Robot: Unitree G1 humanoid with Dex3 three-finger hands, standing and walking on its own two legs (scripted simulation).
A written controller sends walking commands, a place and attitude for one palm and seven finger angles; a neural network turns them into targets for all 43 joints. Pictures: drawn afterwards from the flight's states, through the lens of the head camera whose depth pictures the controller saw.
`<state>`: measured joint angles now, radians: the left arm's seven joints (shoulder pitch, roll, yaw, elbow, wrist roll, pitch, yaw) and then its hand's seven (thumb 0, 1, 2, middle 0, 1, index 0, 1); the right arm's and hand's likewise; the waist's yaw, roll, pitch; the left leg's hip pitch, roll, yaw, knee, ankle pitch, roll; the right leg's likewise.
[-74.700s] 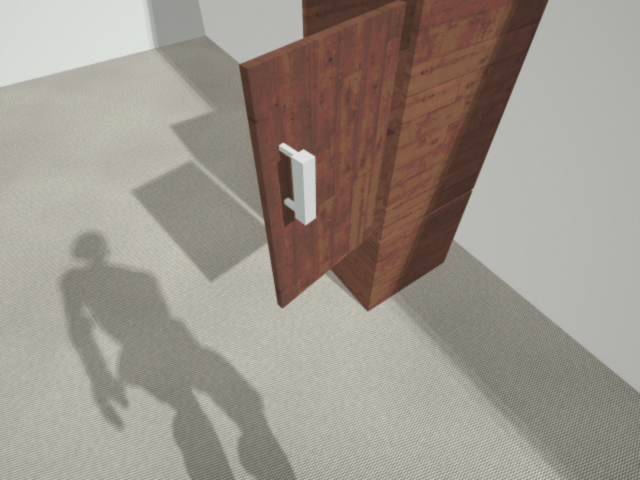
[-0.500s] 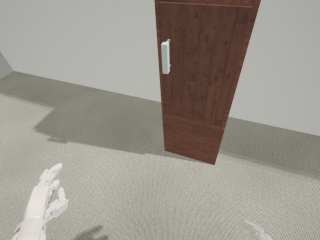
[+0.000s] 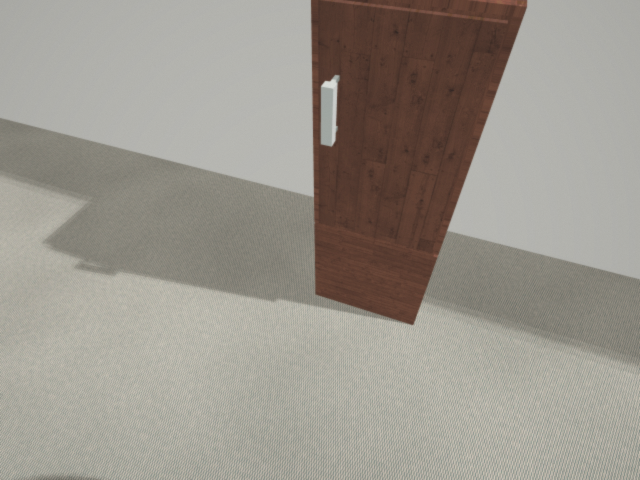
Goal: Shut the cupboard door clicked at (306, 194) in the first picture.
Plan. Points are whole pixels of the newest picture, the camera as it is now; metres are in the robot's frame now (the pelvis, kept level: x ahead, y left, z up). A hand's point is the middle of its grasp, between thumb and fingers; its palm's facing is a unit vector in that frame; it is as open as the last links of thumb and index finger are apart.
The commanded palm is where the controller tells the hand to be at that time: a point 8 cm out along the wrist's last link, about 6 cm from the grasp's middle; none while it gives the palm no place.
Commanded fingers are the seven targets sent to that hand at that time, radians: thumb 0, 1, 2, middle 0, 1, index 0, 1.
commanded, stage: let the arm hang, fingers relaxed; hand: left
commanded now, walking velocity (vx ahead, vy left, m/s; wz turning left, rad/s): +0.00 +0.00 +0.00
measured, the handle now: (332, 110) +0.82 +0.02 +0.04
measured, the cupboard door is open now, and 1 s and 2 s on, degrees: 0 0 0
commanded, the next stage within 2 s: look to check the result in 0.48 s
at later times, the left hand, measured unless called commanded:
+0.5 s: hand out of the picture -0.05 +0.14 -0.18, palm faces +0.05 -0.99 -0.11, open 7.4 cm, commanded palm none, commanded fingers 0.00 0.90 0.90 -0.20 -0.30 -0.20 -0.30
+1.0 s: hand out of the picture -0.04 +0.17 -0.18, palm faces +0.03 -0.99 -0.16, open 7.4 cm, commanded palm none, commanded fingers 0.00 0.90 0.90 -0.20 -0.30 -0.20 -0.30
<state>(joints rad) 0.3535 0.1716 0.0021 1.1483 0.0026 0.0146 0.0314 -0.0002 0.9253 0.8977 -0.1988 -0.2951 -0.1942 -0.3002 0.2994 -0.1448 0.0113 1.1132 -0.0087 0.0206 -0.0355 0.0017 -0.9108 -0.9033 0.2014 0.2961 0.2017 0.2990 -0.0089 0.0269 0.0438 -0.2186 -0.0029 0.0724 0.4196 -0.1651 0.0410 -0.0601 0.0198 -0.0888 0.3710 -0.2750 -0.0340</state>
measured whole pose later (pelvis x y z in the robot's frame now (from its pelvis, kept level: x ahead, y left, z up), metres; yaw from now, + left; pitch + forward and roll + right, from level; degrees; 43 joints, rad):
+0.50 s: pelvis +0.00 +0.01 +0.00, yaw +0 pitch -2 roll +0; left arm 0.38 0.07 -0.01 1.18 0.01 0.00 0.04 0.01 0.91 0.90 -0.20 -0.30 -0.19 -0.30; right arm 0.34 -0.10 0.01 1.15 -0.01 0.01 -0.05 0.00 -0.91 -0.90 0.20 0.30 0.20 0.30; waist -0.01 0.00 0.02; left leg -0.21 -0.02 0.09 0.41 -0.17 0.05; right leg -0.07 0.00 -0.08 0.40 -0.29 -0.02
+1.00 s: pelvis +0.01 +0.02 +0.00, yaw -1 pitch -2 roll +0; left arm 0.37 0.11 0.00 1.17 0.00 0.00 0.04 0.01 0.91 0.90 -0.20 -0.29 -0.19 -0.30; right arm 0.32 -0.11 0.01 1.15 -0.01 0.01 -0.04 0.00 -0.91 -0.90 0.20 0.30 0.20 0.30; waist -0.01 0.00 0.04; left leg -0.21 -0.03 0.10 0.40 -0.17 0.07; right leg -0.07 -0.01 -0.07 0.39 -0.29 -0.01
